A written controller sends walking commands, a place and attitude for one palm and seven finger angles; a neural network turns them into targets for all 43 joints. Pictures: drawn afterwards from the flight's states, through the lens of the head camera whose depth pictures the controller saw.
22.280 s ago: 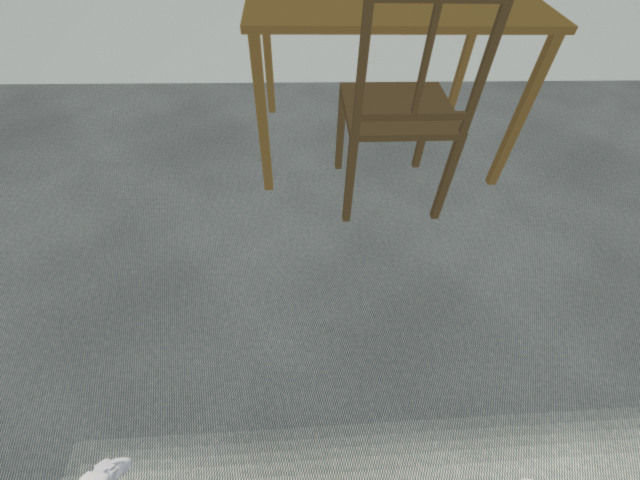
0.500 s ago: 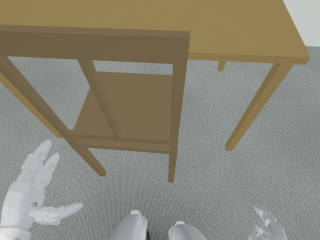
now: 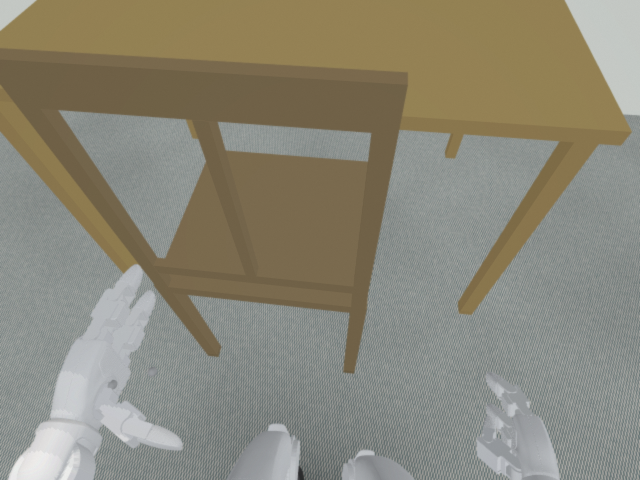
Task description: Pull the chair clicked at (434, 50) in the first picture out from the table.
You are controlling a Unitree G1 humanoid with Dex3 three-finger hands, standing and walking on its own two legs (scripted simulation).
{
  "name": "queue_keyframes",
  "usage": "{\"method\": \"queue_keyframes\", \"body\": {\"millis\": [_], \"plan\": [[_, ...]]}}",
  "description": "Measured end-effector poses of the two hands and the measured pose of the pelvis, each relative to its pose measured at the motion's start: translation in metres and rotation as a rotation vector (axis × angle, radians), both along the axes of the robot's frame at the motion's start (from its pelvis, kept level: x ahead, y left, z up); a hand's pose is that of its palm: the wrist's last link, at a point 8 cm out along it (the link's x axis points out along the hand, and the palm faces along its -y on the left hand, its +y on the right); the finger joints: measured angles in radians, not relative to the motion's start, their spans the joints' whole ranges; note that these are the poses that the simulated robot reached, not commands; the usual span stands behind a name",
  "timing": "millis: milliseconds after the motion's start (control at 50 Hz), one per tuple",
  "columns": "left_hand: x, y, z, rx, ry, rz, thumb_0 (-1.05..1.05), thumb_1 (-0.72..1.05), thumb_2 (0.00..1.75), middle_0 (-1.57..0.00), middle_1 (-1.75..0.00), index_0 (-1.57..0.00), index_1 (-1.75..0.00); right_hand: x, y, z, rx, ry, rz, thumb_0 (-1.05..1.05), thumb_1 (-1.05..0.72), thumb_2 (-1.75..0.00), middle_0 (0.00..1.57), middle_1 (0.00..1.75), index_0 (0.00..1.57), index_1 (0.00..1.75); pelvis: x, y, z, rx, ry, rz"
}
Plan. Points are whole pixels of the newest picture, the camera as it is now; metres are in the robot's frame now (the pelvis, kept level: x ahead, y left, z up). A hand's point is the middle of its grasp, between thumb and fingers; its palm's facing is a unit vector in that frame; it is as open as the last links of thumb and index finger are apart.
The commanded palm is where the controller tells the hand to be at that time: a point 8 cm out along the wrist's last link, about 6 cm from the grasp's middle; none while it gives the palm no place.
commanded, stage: raise the hand toward the chair's back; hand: left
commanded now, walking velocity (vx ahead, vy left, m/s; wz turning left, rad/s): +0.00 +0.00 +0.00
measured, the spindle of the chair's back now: (233, 212) +0.47 +0.15 +0.02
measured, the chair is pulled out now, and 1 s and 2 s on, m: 0.00 0.00 0.00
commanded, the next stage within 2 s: aim the fingers beside a spindle in 0.62 s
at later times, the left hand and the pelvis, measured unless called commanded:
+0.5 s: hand (119, 349) +0.25 +0.24 +0.05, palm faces -0.03 -1.00 -0.07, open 16.9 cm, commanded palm +0.23 +0.30 +0.05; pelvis +0.01 +0.04 +0.01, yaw -1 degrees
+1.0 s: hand (131, 349) +0.26 +0.23 +0.03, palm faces -0.14 -0.99 +0.01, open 16.9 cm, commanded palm +0.25 +0.28 +0.04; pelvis +0.00 +0.10 +0.00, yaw -1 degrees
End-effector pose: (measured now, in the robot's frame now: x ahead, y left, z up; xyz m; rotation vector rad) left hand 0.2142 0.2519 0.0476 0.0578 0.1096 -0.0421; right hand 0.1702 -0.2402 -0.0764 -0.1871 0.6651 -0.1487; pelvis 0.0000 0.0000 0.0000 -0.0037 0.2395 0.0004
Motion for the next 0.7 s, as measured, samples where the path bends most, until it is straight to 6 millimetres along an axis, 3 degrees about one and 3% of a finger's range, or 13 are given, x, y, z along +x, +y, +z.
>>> {"method": "queue_keyframes", "body": {"millis": [160,380,700], "plan": [[0.013,0.008,0.008,0.018,-0.047,0.0,-0.01,-0.5,0.31,-0.06,-0.08,-0.07,-0.08,-0.012,0.002,0.002,-0.023,0.038,-0.006,0.01,-0.9,-0.9,0.2,0.3,0.21,0.3,0.0,0.008,0.003,-0.009,-0.001,-0.005],[0.019,0.025,0.003,0.008,-0.014,-0.005,-0.01,-0.5,0.31,-0.06,-0.08,-0.07,-0.08,-0.02,0.009,0.01,-0.057,0.057,-0.033,0.02,-0.9,-0.9,0.2,0.3,0.2,0.3,0.005,0.028,0.007,-0.026,0.0,-0.014],[0.018,0.067,0.0,-0.002,-0.024,0.004,-0.01,-0.5,0.31,-0.06,-0.08,-0.07,-0.08,0.002,0.062,0.019,-0.063,0.024,0.037,0.02,-0.9,-0.9,0.2,0.3,0.2,0.3,0.007,0.065,0.007,-0.072,0.01,0.002]]}}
